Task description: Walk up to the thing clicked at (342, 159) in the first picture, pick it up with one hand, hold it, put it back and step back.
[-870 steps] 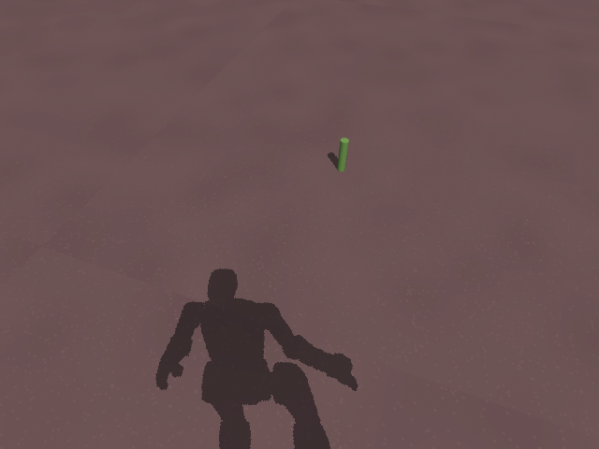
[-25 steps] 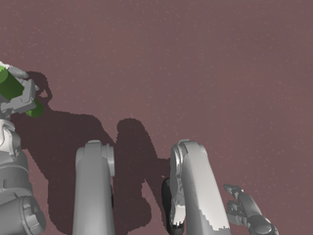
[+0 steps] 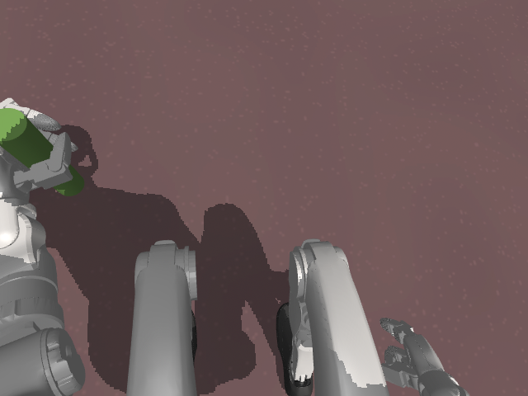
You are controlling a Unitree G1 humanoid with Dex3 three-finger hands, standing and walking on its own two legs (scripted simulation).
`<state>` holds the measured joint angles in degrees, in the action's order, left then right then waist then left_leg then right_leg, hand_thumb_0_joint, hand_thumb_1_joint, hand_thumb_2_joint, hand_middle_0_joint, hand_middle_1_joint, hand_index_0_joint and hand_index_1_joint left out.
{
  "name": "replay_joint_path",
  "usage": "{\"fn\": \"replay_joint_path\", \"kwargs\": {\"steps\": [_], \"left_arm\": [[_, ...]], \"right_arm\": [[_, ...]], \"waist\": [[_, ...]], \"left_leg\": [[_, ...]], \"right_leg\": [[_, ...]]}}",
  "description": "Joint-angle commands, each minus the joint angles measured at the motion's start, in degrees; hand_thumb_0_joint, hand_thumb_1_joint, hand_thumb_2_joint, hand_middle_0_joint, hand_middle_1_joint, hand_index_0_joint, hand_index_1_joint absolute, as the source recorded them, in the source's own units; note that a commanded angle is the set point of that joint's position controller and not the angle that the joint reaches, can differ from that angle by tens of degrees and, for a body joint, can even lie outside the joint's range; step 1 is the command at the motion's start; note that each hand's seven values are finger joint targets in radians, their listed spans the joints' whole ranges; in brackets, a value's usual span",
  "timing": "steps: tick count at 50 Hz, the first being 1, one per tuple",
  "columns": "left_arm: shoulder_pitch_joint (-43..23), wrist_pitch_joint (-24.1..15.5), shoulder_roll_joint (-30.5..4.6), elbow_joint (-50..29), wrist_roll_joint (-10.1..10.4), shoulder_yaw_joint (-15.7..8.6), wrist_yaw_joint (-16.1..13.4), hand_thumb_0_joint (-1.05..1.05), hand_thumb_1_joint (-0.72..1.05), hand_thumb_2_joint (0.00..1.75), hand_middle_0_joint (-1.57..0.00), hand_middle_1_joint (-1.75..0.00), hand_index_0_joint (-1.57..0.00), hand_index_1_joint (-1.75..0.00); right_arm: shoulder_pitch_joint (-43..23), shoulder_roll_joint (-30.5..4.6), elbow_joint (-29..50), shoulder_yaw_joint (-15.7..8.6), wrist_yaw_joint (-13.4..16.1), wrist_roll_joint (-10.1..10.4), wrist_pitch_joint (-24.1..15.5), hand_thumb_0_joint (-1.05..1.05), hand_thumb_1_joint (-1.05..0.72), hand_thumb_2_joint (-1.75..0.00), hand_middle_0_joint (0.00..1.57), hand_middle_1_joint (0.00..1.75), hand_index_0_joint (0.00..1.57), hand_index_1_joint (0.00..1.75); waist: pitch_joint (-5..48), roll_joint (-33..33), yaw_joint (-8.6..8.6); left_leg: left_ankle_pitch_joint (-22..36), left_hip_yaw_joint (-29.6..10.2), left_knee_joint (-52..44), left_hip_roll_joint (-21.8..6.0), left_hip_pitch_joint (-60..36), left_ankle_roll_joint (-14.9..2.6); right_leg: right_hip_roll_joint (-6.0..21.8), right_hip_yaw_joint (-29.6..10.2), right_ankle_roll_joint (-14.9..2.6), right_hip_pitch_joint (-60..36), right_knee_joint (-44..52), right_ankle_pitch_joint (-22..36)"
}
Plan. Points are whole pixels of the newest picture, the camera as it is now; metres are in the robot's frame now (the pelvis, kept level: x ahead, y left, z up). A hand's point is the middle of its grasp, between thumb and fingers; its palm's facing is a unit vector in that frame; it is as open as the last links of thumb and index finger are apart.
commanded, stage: lift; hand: left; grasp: from the side
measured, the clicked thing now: (44, 160) +0.43 +0.31 -0.04
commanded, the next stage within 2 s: hold in 1.96 s
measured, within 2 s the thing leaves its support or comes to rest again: neither
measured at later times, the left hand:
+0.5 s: hand out of the picture +0.41 +0.28 +0.10, palm faces +0.30 -0.95 -0.05, open 5.2 cm
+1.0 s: hand out of the picture +0.39 +0.25 +0.27, palm faces +0.32 -0.95 -0.05, open 5.2 cm
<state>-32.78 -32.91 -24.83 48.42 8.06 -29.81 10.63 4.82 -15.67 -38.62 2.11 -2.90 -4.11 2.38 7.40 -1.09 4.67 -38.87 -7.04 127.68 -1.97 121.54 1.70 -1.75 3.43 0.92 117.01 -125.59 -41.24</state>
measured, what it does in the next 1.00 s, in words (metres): rises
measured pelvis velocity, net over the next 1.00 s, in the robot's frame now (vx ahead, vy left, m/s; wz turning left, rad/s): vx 0.05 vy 0.01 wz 0.08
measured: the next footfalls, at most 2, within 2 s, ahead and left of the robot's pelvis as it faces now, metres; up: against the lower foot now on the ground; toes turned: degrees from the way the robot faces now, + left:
none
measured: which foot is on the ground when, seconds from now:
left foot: down 0.00-1.00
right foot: down 0.00-1.00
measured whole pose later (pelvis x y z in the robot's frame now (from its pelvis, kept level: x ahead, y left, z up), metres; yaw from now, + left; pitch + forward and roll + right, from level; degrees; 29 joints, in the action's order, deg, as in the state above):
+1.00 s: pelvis +0.05 +0.01 +0.24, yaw +5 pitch +23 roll -4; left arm -9.6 -17.0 -14.0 18.7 8.6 -13.6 -1.5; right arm 10.2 -12.6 -34.8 0.3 1.7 1.1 -0.9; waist 9.9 1.1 1.9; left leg -33.4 -3.7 82.4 -2.1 71.8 0.6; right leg -0.4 2.3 1.0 67.5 -79.6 -34.9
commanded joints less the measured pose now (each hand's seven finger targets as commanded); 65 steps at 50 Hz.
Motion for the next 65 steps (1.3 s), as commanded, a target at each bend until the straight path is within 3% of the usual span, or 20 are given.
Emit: {"fn": "replay_joint_path", "kwargs": {"steps": [1, 4, 7, 9, 13, 15, 20, 22, 26, 30, 31, 35, 39, 41, 53, 54, 56, 58, 60, 65], "left_arm": [[-13.92, -3.78, -13.70, -14.74, 1.99, -1.92, 0.24, 0.00, 0.58, 1.28, -1.29, -1.39, -1.32, -1.37], [-14.25, -3.11, -14.34, -18.98, 2.49, -2.36, -0.47, 0.00, 0.54, 1.26, -1.30, -1.39, -1.33, -1.36], [-11.07, -1.48, -11.44, -19.11, 2.55, 0.29, -0.33, 0.00, 0.55, 1.26, -1.28, -1.36, -1.31, -1.34], [-9.34, -0.77, -12.68, -20.94, 2.69, -1.09, -0.60, 0.00, 0.57, 1.25, -1.29, -1.37, -1.32, -1.34], [-7.87, 1.15, -10.31, -26.08, 3.45, 1.35, -1.03, 0.00, 0.58, 1.25, -1.29, -1.37, -1.33, -1.34], [-7.45, 1.92, -10.74, -29.48, 3.98, 0.51, -2.06, 0.00, 0.57, 1.25, -1.29, -1.37, -1.32, -1.35], [-2.73, 4.75, -6.92, -32.78, 3.39, 3.82, -3.93, 0.00, 0.60, 1.26, -1.28, -1.36, -1.31, -1.34], [-3.64, 5.45, -8.26, -37.12, 3.57, 3.42, -4.84, 0.00, 0.56, 1.26, -1.29, -1.37, -1.32, -1.35], [3.37, 8.42, -3.93, -37.18, 3.68, 6.17, -6.55, 0.00, 0.59, 1.24, -1.26, -1.34, -1.29, -1.32], [4.76, 9.64, -5.20, -44.73, 3.08, 5.99, -8.93, 0.00, 0.57, 1.23, -1.25, -1.34, -1.29, -1.32], [6.57, 10.35, -2.90, -43.72, 2.84, 8.29, -9.17, 0.00, 0.58, 1.23, -1.25, -1.33, -1.28, -1.31], [9.63, 11.52, 0.07, -43.23, 3.38, 9.97, -10.62, 0.00, 0.56, 1.23, -1.25, -1.34, -1.28, -1.32], [8.84, 11.53, -1.90, -49.80, 2.26, 10.59, -11.80, 0.00, 0.56, 1.23, -1.25, -1.32, -1.28, -1.31], [13.32, 12.31, 1.96, -43.07, 2.33, 12.75, -11.82, 0.00, 0.55, 1.23, -1.26, -1.33, -1.29, -1.31], [10.13, 9.65, 2.67, -43.82, 1.30, 14.25, -12.27, 0.00, 0.53, 1.18, -1.24, -1.27, -1.26, -1.26], [14.27, 10.18, 5.63, -38.18, 1.10, 15.76, -12.27, 0.00, 0.53, 1.19, -1.24, -1.28, -1.26, -1.27], [11.86, 9.45, 3.03, -41.95, 0.66, 14.02, -12.96, 0.00, 0.53, 1.19, -1.23, -1.26, -1.25, -1.26], [14.39, 9.67, 7.17, -37.05, 0.79, 16.98, -12.72, 0.00, 0.51, 1.19, -1.22, -1.26, -1.24, -1.26], [9.44, 8.39, 3.44, -43.64, 0.30, 15.29, -13.37, 0.00, 0.53, 1.18, -1.22, -1.25, -1.23, -1.25], [11.51, 8.18, 6.10, -41.85, 0.81, 16.82, -13.56, 0.00, 0.48, 1.18, -1.23, -1.26, -1.24, -1.26]], "right_arm": [[7.30, -11.50, 3.74, -4.80, 1.23, 0.68, -0.98, 0.00, -0.89, -0.89, 0.20, 0.30, 0.20, 0.30], [6.92, -11.06, 4.67, -4.96, 1.47, 1.21, -1.02, 0.00, -0.89, -0.89, 0.20, 0.30, 0.20, 0.30], [6.17, -10.90, 5.29, -5.35, 1.92, 1.91, -1.30, 0.00, -0.88, -0.89, 0.20, 0.30, 0.20, 0.30], [6.46, -10.82, 5.94, -5.58, 2.19, 2.35, -1.42, 0.00, -0.89, -0.89, 0.20, 0.30, 0.20, 0.30], [5.95, -10.43, 7.09, -5.70, 2.75, 3.34, -1.77, 0.00, -0.88, -0.89, 0.20, 0.30, 0.20, 0.30], [6.31, -9.77, 7.11, -5.73, 3.00, 3.62, -2.07, 0.00, -0.88, -0.89, 0.20, 0.30, 0.20, 0.30], [6.27, -9.51, 8.14, -6.27, 3.38, 4.39, -2.51, 0.00, -0.88, -0.89, 0.20, 0.30, 0.20, 0.30], [6.35, -8.97, 8.24, -6.30, 3.71, 4.64, -2.50, 0.00, -0.88, -0.89, 0.20, 0.30, 0.20, 0.30], [5.88, -8.40, 8.81, -6.29, 3.98, 5.10, -3.12, 0.00, -0.88, -0.89, 0.20, 0.30, 0.20, 0.30], [5.82, -8.01, 9.49, -6.50, 4.44, 5.51, -3.06, 0.00, -0.88, -0.89, 0.20, 0.30, 0.20, 0.30], [5.75, -7.46, 9.69, -6.24, 4.48, 5.53, -3.17, 0.00, -0.88, -0.89, 0.20, 0.30, 0.20, 0.30], [5.71, -6.84, 9.71, -5.84, 5.04, 5.83, -3.86, 0.00, -0.88, -0.89, 0.20, 0.30, 0.20, 0.30], [6.73, -6.00, 9.76, -5.59, 5.66, 5.78, -4.26, 0.00, -0.88, -0.89, 0.20, 0.30, 0.20, 0.30], [7.13, -5.41, 9.39, -5.01, 5.67, 5.77, -4.61, 0.00, -0.88, -0.89, 0.20, 0.30, 0.20, 0.30], [8.18, -5.10, 9.29, -4.97, 5.01, 4.99, -5.63, 0.00, -0.88, -0.89, 0.20, 0.30, 0.20, 0.30], [8.35, -4.91, 9.14, -4.87, 4.89, 4.94, -5.61, 0.00, -0.88, -0.89, 0.20, 0.30, 0.20, 0.30], [8.63, -5.01, 9.32, -5.14, 4.81, 4.85, -5.45, 0.00, -0.88, -0.89, 0.20, 0.30, 0.20, 0.30], [8.21, -4.73, 9.36, -4.72, 4.68, 4.70, -5.57, 0.00, -0.88, -0.89, 0.20, 0.30, 0.20, 0.30], [8.28, -4.97, 9.14, -5.09, 4.75, 4.54, -5.61, 0.00, -0.88, -0.89, 0.20, 0.30, 0.20, 0.30], [8.17, -4.46, 9.43, -4.77, 4.79, 4.44, -5.77, 0.00, -0.89, -0.89, 0.20, 0.30, 0.20, 0.30]], "waist": [[38.93, 9.22, -1.12], [39.31, 10.17, -2.01], [36.28, 8.94, -1.41], [38.28, 9.10, -2.19], [37.39, 10.08, -1.89], [37.96, 9.12, -2.62], [36.76, 9.65, -2.52], [37.75, 9.30, -2.91], [35.80, 7.92, -2.58], [36.60, 9.24, -3.89], [35.65, 8.79, -2.70], [31.77, 6.45, -2.25], [31.47, 7.39, -2.91], [28.69, 4.95, -1.44], [22.79, 7.40, -3.02], [21.32, 5.51, -2.48], [21.69, 5.47, -3.21], [19.08, 4.05, -2.23], [20.76, 7.02, -3.10], [18.85, 4.04, -2.62]], "left_leg": [[9.68, 3.99, -16.02, 0.44, -28.82, -3.02], [7.08, 4.10, -18.12, 0.60, -29.51, -2.92], [4.92, 3.85, -20.28, 0.45, -30.16, -3.03], [5.56, 3.59, -21.71, 0.61, -31.48, -3.02], [5.41, 2.49, -25.51, 0.38, -35.60, -2.74], [6.69, 3.06, -26.02, 0.41, -36.42, -2.95], [7.94, 2.00, -30.83, 0.06, -42.30, -2.72], [8.09, 2.66, -32.06, 0.19, -43.64, -2.89], [10.44, 2.61, -35.31, 0.21, -47.32, -3.01], [12.53, 2.06, -40.30, 0.07, -54.28, -2.69], [12.41, 1.97, -41.35, 0.14, -54.77, -2.70], [12.46, 2.02, -45.58, 0.17, -57.43, -2.81], [15.99, 2.97, -49.45, 0.61, -62.78, -2.70], [17.94, 2.97, -50.71, 0.76, -63.24, -2.95], [21.34, 2.99, -62.59, 0.70, -76.03, -1.97], [22.02, 2.81, -63.18, 0.60, -76.35, -1.98], [22.00, 3.39, -64.54, 0.82, -77.28, -2.09], [21.36, 3.37, -66.07, 0.74, -77.66, -2.08], [21.49, 3.59, -67.39, 0.78, -80.73, -1.83], [19.81, 4.22, -69.86, 0.98, -81.05, -2.17]], "right_leg": [[-0.86, 1.42, -2.90, -20.35, 15.90, 12.47], [-0.75, 1.13, -3.07, -21.31, 17.87, 9.90], [-0.74, 0.98, -3.08, -20.47, 20.23, 7.99], [-0.62, 1.02, -3.14, -22.69, 20.90, 8.62], [-0.43, 0.99, -3.31, -22.31, 23.23, 8.69], [-0.47, 0.40, -3.06, -25.32, 25.22, 9.71], [-0.06, 0.36, -3.19, -27.39, 28.60, 10.98], [-0.09, -0.31, -3.00, -30.96, 31.21, 11.29], [-0.01, -0.44, -2.81, -34.87, 35.00, 13.39], [0.12, -0.58, -2.78, -39.31, 38.56, 15.01], [0.15, -0.50, -2.61, -40.29, 39.73, 15.09], [0.12, -0.76, -2.30, -44.98, 44.28, 15.83], [0.27, -1.31, -2.15, -51.81, 49.37, 19.30], [0.23, -1.16, -1.98, -54.55, 51.01, 21.54], [0.61, -0.67, -2.40, -64.28, 60.85, 23.78], [0.60, -0.47, -2.30, -64.85, 61.46, 24.49], [0.72, -0.88, -2.25, -67.44, 63.34, 24.90], [0.68, -0.60, -2.20, -68.24, 64.70, 24.64], [0.79, -0.76, -2.26, -68.75, 65.37, 24.54], [0.95, -1.13, -1.74, -73.12, 69.45, 24.21]]}}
